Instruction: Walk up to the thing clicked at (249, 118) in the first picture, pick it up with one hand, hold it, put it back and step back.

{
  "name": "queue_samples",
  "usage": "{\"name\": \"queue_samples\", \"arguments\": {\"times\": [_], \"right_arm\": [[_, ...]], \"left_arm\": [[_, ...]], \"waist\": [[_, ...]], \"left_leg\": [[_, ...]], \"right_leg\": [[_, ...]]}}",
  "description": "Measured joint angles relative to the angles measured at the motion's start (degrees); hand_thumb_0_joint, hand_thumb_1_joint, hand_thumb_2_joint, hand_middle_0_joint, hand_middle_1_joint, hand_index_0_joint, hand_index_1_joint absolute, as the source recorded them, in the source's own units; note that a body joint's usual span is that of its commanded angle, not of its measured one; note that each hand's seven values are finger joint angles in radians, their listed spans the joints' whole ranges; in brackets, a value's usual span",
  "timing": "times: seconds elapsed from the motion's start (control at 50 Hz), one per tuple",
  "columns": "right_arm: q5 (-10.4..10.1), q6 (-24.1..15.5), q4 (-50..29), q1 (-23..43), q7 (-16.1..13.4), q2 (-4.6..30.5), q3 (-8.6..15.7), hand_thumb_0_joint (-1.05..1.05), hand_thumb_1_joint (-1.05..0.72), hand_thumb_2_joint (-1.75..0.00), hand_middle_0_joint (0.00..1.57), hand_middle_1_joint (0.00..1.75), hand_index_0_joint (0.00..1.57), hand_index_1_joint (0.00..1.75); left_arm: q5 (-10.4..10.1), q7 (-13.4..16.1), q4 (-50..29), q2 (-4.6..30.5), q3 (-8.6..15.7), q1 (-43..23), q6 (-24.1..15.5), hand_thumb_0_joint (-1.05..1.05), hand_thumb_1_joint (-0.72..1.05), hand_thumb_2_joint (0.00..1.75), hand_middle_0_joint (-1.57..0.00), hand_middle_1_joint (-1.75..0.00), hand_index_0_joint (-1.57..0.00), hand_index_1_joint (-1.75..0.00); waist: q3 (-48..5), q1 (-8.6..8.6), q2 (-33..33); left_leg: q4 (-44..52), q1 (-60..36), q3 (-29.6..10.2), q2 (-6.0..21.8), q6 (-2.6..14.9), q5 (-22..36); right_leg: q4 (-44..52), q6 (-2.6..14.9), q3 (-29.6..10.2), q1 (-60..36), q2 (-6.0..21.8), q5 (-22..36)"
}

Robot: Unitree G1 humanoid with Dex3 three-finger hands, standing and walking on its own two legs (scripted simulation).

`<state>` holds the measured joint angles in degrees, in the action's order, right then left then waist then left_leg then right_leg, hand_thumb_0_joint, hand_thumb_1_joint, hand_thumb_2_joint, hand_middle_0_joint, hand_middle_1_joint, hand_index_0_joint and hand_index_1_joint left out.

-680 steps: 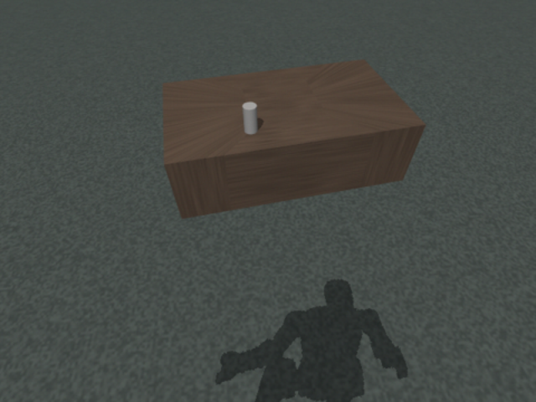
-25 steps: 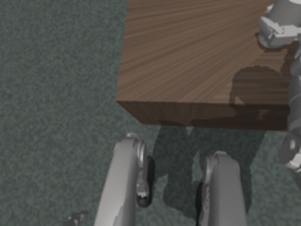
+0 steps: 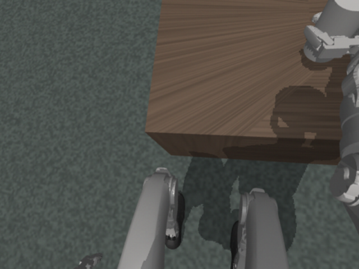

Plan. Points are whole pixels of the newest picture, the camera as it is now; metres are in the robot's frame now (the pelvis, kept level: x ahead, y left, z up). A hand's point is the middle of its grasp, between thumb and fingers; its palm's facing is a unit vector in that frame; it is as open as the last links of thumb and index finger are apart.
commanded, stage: settle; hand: right
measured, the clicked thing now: (335, 25) +0.58 -0.18 +0.04
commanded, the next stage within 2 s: lift in 0.44 s
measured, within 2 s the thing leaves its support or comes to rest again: neither
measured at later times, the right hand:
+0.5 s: hand (339, 12) +0.58 -0.18 +0.07, palm faces +0.10 +0.99 -0.02, open 8.5 cm
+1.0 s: hand out of the picture +0.55 -0.18 +0.12, palm faces +0.12 +0.99 -0.02, open 8.5 cm
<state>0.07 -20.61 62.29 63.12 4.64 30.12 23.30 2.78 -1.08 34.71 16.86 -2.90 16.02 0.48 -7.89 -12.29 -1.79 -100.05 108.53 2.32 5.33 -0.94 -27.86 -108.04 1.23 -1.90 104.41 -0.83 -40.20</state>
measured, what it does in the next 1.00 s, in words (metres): rises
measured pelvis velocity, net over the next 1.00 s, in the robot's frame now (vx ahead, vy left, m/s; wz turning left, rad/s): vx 0.02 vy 0.00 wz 0.01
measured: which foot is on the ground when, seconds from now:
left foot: down 0.00-1.00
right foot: down 0.00-1.00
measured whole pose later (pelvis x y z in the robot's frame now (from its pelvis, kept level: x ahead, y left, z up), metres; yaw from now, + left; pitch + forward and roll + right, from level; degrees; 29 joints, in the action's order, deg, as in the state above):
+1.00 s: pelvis +0.02 +0.00 +0.07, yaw +0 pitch +32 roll +3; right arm -3.3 -20.4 53.9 50.2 3.9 23.8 22.4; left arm 1.8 0.0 36.1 15.1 -1.4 16.2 -0.3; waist -9.1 -9.2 -1.9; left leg -86.5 91.4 3.0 3.8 -0.7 -26.8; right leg -93.7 0.7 -1.8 87.1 0.5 -38.6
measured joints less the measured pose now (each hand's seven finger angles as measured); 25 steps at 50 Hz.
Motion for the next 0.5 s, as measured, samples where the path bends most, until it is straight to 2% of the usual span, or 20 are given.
{"name": "queue_samples", "arguments": {"times": [0.2, 0.5], "right_arm": [[-0.63, -0.33, 2.47, 0.27, 0.72, 0.44, 0.58, -0.01, 0.14, -1.00, 0.80, 0.94, 0.82, 0.93], [-1.00, -1.40, 1.19, -1.68, 1.29, 0.19, 1.15, -0.01, 0.14, -1.00, 0.79, 0.95, 0.81, 0.93]], "left_arm": [[-0.23, 0.13, 0.09, -0.27, -0.12, 0.30, -0.36, 0.00, 0.89, 0.90, -0.21, -0.30, -0.21, -0.31], [-0.06, 0.26, 0.14, -0.32, -0.08, 0.38, -0.40, 0.00, 0.89, 0.90, -0.21, -0.30, -0.21, -0.31]], "waist": [[-0.56, 0.02, -0.34], [-0.23, 0.09, -0.08]], "left_leg": [[2.77, -2.87, 0.31, -0.45, 0.22, 0.00], [4.95, -5.49, 0.56, -0.83, 0.44, 0.07]], "right_leg": [[3.02, -0.24, -0.14, -3.03, 0.44, 0.11], [5.38, -0.52, -0.27, -5.73, 0.79, 0.27]]}}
